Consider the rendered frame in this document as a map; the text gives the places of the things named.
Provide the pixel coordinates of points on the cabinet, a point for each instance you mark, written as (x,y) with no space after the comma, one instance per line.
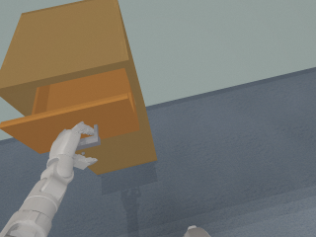
(71,41)

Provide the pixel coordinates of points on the left robot hand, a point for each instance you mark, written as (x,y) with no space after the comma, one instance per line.
(66,144)

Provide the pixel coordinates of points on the handle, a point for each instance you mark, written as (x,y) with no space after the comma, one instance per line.
(90,141)

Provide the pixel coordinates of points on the drawer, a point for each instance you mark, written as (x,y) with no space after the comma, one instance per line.
(105,99)

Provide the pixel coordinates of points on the robot left forearm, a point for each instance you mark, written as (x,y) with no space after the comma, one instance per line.
(34,217)

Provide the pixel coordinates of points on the right robot thigh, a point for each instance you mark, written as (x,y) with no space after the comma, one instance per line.
(196,232)

